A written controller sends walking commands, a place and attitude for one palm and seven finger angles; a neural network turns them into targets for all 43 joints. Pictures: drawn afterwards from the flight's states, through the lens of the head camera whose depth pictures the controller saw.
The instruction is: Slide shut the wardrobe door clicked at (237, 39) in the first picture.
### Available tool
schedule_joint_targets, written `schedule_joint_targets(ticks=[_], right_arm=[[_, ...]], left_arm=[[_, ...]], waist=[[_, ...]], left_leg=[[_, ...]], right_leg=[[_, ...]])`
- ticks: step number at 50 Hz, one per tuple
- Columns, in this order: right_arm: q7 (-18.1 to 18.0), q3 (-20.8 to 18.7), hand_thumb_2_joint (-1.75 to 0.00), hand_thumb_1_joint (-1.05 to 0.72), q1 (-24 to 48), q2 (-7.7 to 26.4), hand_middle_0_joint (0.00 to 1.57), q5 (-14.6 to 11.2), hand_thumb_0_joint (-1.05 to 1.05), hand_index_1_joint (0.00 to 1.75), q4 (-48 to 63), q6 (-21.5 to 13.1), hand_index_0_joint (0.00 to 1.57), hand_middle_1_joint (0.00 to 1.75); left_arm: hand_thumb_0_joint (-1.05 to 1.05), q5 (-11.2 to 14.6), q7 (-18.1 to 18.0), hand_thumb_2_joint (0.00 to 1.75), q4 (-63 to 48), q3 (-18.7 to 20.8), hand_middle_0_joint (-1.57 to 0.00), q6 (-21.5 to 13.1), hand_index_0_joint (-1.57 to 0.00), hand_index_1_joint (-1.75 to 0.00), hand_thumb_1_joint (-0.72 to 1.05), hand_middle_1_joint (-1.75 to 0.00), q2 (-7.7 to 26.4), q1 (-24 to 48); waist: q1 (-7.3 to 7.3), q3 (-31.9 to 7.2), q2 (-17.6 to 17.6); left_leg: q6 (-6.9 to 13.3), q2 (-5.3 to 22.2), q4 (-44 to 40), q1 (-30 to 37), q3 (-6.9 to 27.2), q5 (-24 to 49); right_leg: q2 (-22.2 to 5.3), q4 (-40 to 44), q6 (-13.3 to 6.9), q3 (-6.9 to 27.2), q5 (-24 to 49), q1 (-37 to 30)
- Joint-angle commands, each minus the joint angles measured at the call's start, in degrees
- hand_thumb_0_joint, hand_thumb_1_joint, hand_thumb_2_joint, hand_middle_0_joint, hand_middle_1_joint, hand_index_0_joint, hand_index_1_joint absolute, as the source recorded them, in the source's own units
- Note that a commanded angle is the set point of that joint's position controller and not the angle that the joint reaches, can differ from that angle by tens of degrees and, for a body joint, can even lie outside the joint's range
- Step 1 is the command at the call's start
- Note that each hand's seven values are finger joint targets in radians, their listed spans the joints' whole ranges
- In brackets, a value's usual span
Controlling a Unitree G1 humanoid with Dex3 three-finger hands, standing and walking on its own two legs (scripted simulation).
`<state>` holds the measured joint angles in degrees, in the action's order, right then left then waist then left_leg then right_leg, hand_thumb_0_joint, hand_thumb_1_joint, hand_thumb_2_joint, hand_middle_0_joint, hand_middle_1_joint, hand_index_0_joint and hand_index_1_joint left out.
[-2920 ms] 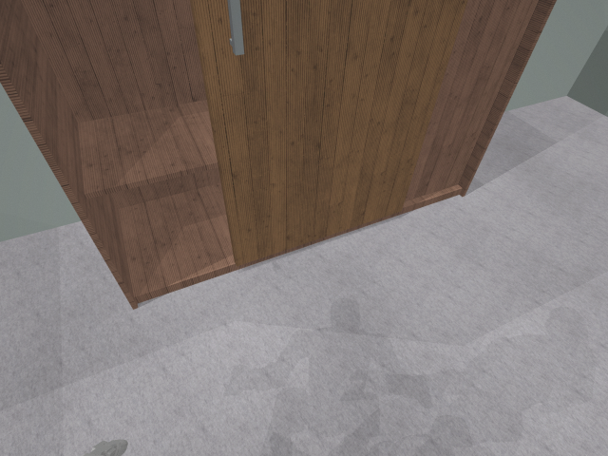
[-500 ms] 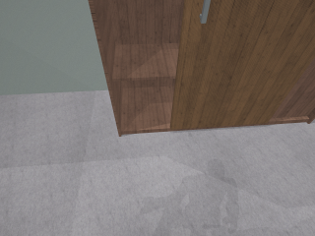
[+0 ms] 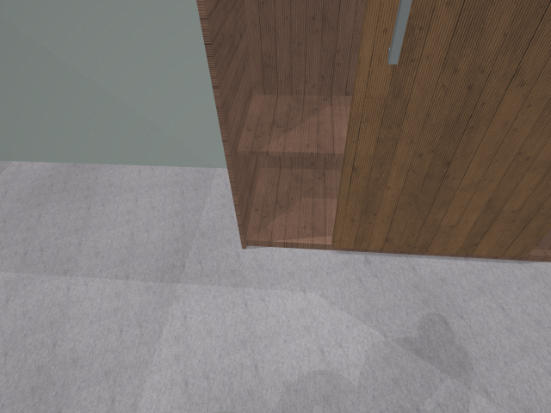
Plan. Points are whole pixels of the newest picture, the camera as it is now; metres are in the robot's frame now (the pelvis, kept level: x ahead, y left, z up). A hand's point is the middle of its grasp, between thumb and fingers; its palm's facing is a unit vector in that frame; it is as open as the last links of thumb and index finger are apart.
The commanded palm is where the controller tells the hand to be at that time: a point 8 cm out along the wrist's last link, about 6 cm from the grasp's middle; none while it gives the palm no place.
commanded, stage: take the last steps up to it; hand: right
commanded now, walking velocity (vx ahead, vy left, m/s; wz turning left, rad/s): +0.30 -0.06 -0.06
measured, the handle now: (398, 26) +0.92 -0.21 +0.19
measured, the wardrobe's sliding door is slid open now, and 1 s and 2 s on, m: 0.39 0.39 0.39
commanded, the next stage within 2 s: come to a stop and stand still in 1.02 s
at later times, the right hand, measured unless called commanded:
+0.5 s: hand out of the picture +0.19 -0.16 -0.17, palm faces +0.17 +0.96 -0.24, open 7.0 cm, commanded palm none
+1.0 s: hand (423, 340) +0.32 -0.25 -0.19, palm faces +0.14 +0.98 -0.15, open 7.3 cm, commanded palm none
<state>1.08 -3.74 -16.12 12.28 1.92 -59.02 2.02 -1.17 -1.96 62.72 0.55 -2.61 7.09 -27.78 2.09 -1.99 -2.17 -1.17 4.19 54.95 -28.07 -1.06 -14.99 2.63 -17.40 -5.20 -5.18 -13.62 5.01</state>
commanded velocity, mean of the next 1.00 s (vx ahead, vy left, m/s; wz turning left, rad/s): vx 0.27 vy -0.05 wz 0.01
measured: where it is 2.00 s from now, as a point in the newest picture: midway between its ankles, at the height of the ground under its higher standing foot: (319, 394)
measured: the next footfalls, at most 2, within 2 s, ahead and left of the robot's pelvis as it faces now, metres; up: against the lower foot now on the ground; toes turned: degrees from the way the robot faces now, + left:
left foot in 0.26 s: +0.17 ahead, +0.14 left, +0.00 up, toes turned +6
right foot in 0.72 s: +0.37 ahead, -0.15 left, +0.00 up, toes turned -14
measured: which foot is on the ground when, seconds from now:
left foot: up 0.00-0.24, down 0.26-0.74, up 0.76-1.00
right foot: down 0.00-0.28, up 0.30-0.70, down 0.72-1.00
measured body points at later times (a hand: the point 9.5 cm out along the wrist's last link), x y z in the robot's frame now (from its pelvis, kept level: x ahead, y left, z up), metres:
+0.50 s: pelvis +0.15 +0.03 +0.00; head +0.14 +0.04 +0.44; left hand +0.17 +0.26 -0.17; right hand +0.18 -0.21 -0.15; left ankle +0.13 +0.13 -0.75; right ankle +0.18 -0.11 -0.68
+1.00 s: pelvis +0.33 -0.07 -0.01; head +0.33 -0.09 +0.44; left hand +0.38 +0.16 -0.15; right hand +0.32 -0.30 -0.17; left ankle +0.36 +0.06 -0.67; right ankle +0.33 -0.14 -0.75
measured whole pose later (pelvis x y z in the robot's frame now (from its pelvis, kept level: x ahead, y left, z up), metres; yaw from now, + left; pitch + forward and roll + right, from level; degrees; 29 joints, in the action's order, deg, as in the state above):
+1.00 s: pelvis +0.33 -0.07 -0.01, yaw -3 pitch -1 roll +0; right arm -0.1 -3.9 -16.9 9.7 1.5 -61.4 -0.3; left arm -0.8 -1.6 60.0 2.2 -3.8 9.1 -15.3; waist -1.4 1.5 -3.0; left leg -0.3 6.6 62.9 -30.7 -3.4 -14.6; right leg 0.7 -22.0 -4.8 -12.0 -12.4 8.9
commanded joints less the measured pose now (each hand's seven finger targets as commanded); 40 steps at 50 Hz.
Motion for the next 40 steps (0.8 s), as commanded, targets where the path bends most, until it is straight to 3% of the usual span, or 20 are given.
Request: schedule_joint_targets(ticks=[1,8,10,11,12,13,14,15,16,18,20,22,27,32,34,35,36,37,38,40], right_arm=[[0.17,0.50,-0.90,-0.90,9.15,0.38,0.20,0.00,0.00,0.30,6.03,-2.72,0.20,0.30],[-0.25,0.84,-0.90,-0.90,12.13,-1.95,0.20,-0.39,0.00,0.30,6.29,-3.83,0.20,0.30],[-0.48,0.46,-0.90,-0.90,8.85,-1.79,0.20,-0.32,0.00,0.30,5.00,-4.33,0.20,0.30],[-0.70,0.06,-0.90,-0.90,3.87,-0.66,0.20,-0.24,0.00,0.30,3.44,-4.74,0.20,0.30],[-1.15,-0.67,-0.90,-0.90,-3.02,2.21,0.20,-0.13,0.00,0.30,1.17,-5.35,0.20,0.30],[-1.88,-2.08,-0.90,-0.90,-12.06,7.41,0.20,0.00,0.00,0.30,-1.23,-6.11,0.20,0.30],[-2.25,-2.61,-0.90,-0.90,-15.90,10.40,0.20,-0.94,0.00,0.30,-2.09,-5.86,0.20,0.30],[-2.41,-2.72,-0.90,-0.90,-12.70,9.69,0.20,-1.30,0.00,0.30,-2.08,-5.68,0.20,0.30],[-2.38,-2.15,-0.90,-0.90,-8.89,7.24,0.20,-1.15,0.00,0.30,-1.58,-5.70,0.20,0.30],[-2.64,-0.47,-0.90,-0.90,-4.14,1.25,0.20,-0.75,0.00,0.30,-0.67,-5.88,0.20,0.30],[-2.52,0.46,-0.90,-0.90,-4.30,-0.67,0.20,-0.44,0.00,0.30,-1.11,-6.44,0.20,0.30],[-2.48,0.16,-0.90,-0.90,-4.90,-1.34,0.20,-0.17,0.00,0.30,-0.36,-6.95,0.20,0.30],[-2.10,0.11,-0.90,-0.90,-6.02,2.64,0.20,-0.27,0.00,0.30,-1.13,-7.34,0.20,0.30],[-2.30,-0.39,-0.90,-0.90,-9.44,5.83,0.20,-0.10,0.00,0.30,-2.57,-6.68,0.20,0.30],[-2.29,-0.63,-0.90,-0.90,-9.06,6.36,0.20,-0.10,0.00,0.30,-2.98,-6.35,0.20,0.30],[-2.27,-0.50,-0.90,-0.90,-8.60,5.78,0.20,-0.27,0.00,0.30,-2.93,-6.21,0.20,0.30],[-1.87,-0.12,-0.90,-0.90,-11.33,3.08,0.20,-0.94,0.00,0.30,-2.41,-6.00,0.20,0.30],[-1.50,0.55,-0.90,-0.90,-11.12,0.79,0.20,-1.23,0.00,0.30,-0.96,-5.98,0.20,0.30],[-1.80,0.15,-0.90,-0.90,-8.29,2.54,0.20,-1.03,0.00,0.30,-0.24,-5.96,0.20,0.30],[-1.37,-0.01,-0.90,-0.90,-4.83,1.31,0.20,-0.99,0.00,0.30,-0.88,-5.46,0.20,0.30]], left_arm=[[0.00,-0.23,-0.49,0.90,0.72,1.73,-0.20,-1.51,-0.20,-0.30,0.90,-0.30,7.65,-6.45],[0.00,-0.54,-0.40,0.90,3.65,1.59,-0.20,-1.29,-0.20,-0.30,0.90,-0.30,6.92,-8.06],[0.00,-0.32,-0.40,0.90,4.17,1.46,-0.20,-1.25,-0.20,-0.30,0.90,-0.30,6.31,-7.74],[0.00,0.13,-0.33,0.90,4.13,1.45,-0.20,-1.35,-0.20,-0.30,0.90,-0.30,6.18,-7.26],[0.00,0.70,0.06,0.90,3.61,1.53,-0.20,-1.72,-0.20,-0.30,0.90,-0.30,5.51,-6.60],[0.00,1.05,0.59,0.90,1.84,1.28,-0.20,-2.29,-0.20,-0.30,0.90,-0.30,3.49,-6.40],[0.00,0.58,0.46,0.90,-0.16,1.76,-0.20,-1.77,-0.20,-0.30,0.90,-0.30,4.62,-4.55],[0.00,0.13,0.67,0.90,0.10,2.45,-0.20,-1.31,-0.20,-0.30,0.90,-0.30,5.91,-2.35],[0.00,0.05,1.12,0.90,-0.39,2.50,-0.20,-0.84,-0.20,-0.30,0.90,-0.30,3.99,1.58],[0.00,-0.28,1.62,0.90,-1.23,2.46,-0.20,0.39,-0.20,-0.30,0.90,-0.30,1.61,3.32],[0.00,-0.47,2.05,0.90,-0.41,2.43,-0.20,1.38,-0.20,-0.30,0.90,-0.30,-0.37,1.02],[0.00,-0.66,2.54,0.90,-1.98,2.84,-0.20,2.01,-0.20,-0.30,0.90,-0.30,-0.26,2.26],[0.00,-0.46,4.13,0.90,-6.57,2.95,-0.20,1.61,-0.20,-0.30,0.90,-0.30,2.30,12.63],[0.00,-0.27,4.64,0.90,-9.54,2.70,-0.20,0.60,-0.20,-0.30,0.90,-0.30,4.39,19.75],[0.00,-0.45,4.09,0.90,-8.43,3.02,-0.20,0.05,-0.20,-0.30,0.90,-0.30,6.15,15.21],[0.00,-0.78,3.52,0.90,-6.03,3.59,-0.20,-0.35,-0.20,-0.30,0.90,-0.30,8.56,7.36],[0.00,-1.60,2.64,0.90,-4.17,4.99,-0.20,-0.85,-0.20,-0.30,0.90,-0.30,15.01,-0.39],[0.00,-0.72,1.88,0.90,-2.94,5.91,-0.20,-0.79,-0.20,-0.30,0.90,-0.30,19.79,-5.04],[0.00,-0.12,1.35,0.90,-3.04,5.26,-0.20,-0.28,-0.20,-0.30,0.90,-0.30,18.57,-3.06],[0.00,0.10,0.89,0.90,-5.07,3.90,-0.20,-0.79,-0.20,-0.30,0.90,-0.30,12.95,6.55]], waist=[[1.43,8.43,7.20],[1.14,8.52,8.29],[-0.82,7.02,6.86],[-3.13,4.49,5.23],[-6.13,0.66,2.18],[-8.90,-5.44,-7.74],[-8.62,-5.85,-9.40],[-7.88,-1.47,-4.43],[-7.40,4.84,-4.89],[-3.86,12.05,-0.13],[-1.46,12.08,-0.59],[-0.76,11.18,-4.23],[-2.06,11.51,-6.63],[-4.21,9.76,-6.03],[-1.44,6.85,-4.80],[2.14,2.43,-0.94],[4.23,-5.36,12.12],[4.98,-9.55,24.05],[4.58,-7.61,16.59],[1.57,-0.07,9.98]], left_leg=[[0.03,1.05,-6.32,-10.25,-2.12,-1.27],[1.41,-0.91,-16.99,-0.26,-5.12,-2.89],[2.04,-2.78,-24.34,9.60,-6.77,1.06],[2.70,-3.02,-27.74,18.82,-6.71,4.21],[4.86,2.21,-28.40,32.22,-1.06,5.29],[10.20,16.73,-31.61,46.56,15.51,3.39],[14.22,26.42,-38.50,45.95,28.96,5.33],[14.86,24.99,-40.68,38.38,26.10,-1.69],[13.54,23.06,-43.31,29.63,24.19,-7.87],[10.77,19.06,-46.16,17.06,14.43,-6.89],[8.46,14.74,-46.65,13.27,4.80,1.07],[8.16,13.22,-46.84,11.28,0.34,5.82],[7.63,11.43,-45.72,14.21,-2.96,10.83],[7.39,13.05,-41.18,20.88,-1.38,15.93],[6.61,12.06,-32.90,20.04,-2.88,21.59],[5.11,9.58,-21.52,17.55,-5.71,23.52],[2.35,3.18,-5.47,8.11,-9.40,8.37],[0.99,-3.40,12.05,-3.74,-7.53,-19.50],[2.57,-0.94,18.82,-6.82,-1.54,-18.69],[2.53,2.95,21.91,-7.72,-0.02,-9.87]], right_leg=[[-17.55,8.43,-6.89,16.89,3.25,-4.59],[-16.59,3.92,-6.14,13.00,13.79,-2.05],[-14.39,-1.46,-4.05,10.16,18.70,1.18],[-12.80,-7.25,-2.41,8.32,21.59,4.18],[-11.12,-15.99,-0.30,6.05,19.47,12.28],[-5.81,-30.40,2.55,0.88,1.99,25.74],[-3.04,-45.02,3.73,1.24,-19.20,32.10],[-6.40,-50.46,3.23,4.87,-16.32,32.89],[-8.27,-52.84,3.44,4.81,-12.69,34.09],[-10.71,-50.64,4.14,5.40,-6.27,32.31],[-10.51,-47.81,5.29,3.70,-2.10,28.97],[-10.97,-43.73,6.37,2.13,1.00,27.51],[-10.68,-29.88,6.92,-0.58,6.65,26.70],[-8.37,-20.54,5.15,-2.56,2.53,21.96],[-6.30,-15.54,4.15,-3.85,1.04,12.15],[-5.46,-11.17,3.61,-3.67,3.18,1.01],[-16.50,-8.95,0.53,8.78,7.71,-13.11],[-27.86,-2.68,-4.33,25.47,15.05,-19.96],[-28.88,-1.24,-6.57,24.41,15.86,-17.59],[-25.49,1.30,-5.14,17.31,11.16,-4.04]])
